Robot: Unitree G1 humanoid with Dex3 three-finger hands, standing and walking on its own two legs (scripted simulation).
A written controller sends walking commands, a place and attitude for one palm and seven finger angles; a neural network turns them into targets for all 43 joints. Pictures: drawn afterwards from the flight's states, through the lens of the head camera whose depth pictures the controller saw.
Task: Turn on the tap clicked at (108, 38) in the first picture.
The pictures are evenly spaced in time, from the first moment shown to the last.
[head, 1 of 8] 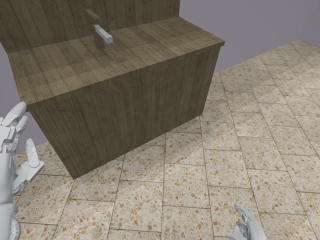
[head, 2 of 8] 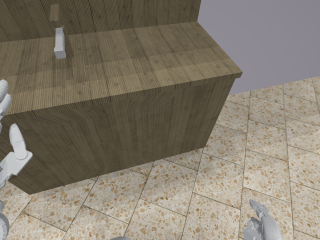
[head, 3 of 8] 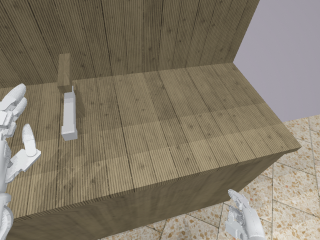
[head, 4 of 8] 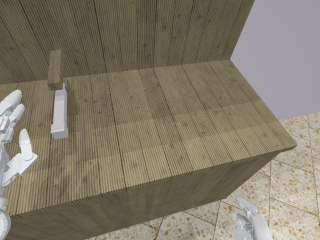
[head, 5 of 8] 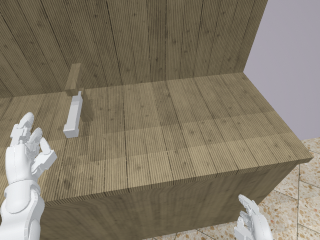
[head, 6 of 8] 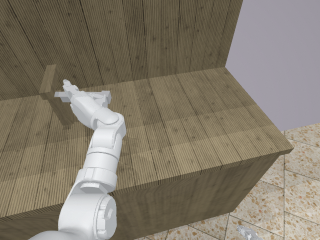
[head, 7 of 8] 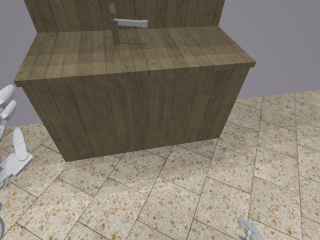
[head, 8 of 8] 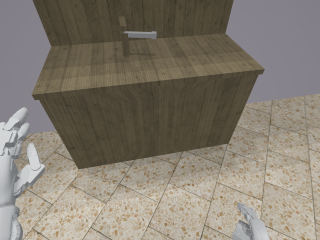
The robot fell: no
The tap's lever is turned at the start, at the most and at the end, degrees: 0 75 75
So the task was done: yes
